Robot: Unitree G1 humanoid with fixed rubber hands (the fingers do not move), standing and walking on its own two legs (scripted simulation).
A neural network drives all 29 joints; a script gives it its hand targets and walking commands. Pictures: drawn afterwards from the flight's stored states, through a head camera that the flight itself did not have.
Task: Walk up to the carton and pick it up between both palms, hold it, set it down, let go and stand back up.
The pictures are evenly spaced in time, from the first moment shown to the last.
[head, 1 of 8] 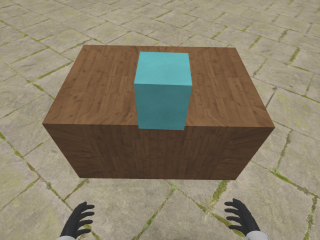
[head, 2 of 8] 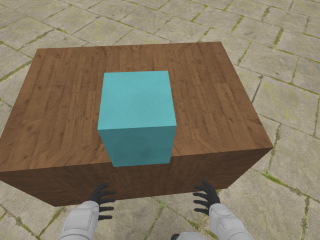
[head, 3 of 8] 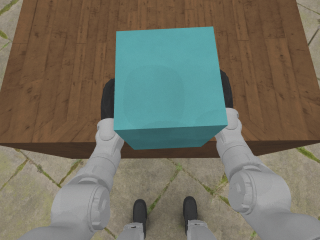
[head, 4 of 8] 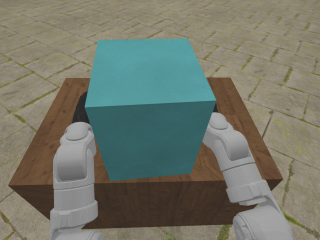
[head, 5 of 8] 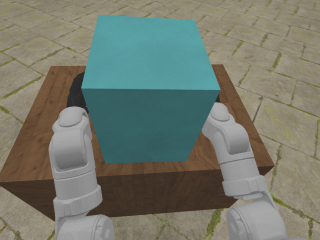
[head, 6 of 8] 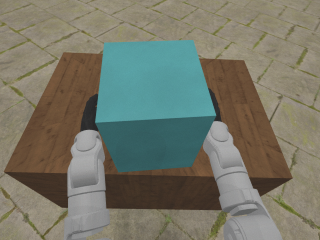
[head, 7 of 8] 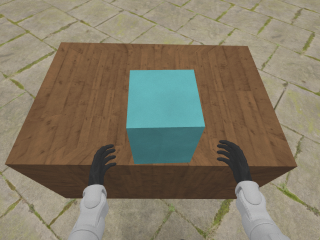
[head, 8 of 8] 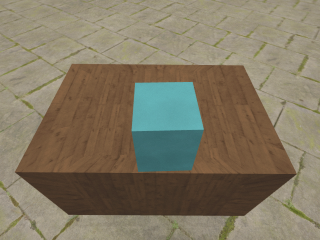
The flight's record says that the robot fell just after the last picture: no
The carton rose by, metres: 0.29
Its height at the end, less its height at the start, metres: +0.00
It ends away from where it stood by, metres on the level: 0.03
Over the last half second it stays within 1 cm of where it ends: yes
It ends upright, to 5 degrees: yes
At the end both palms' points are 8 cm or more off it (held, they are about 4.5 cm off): yes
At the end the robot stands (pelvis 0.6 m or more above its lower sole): yes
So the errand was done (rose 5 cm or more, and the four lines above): yes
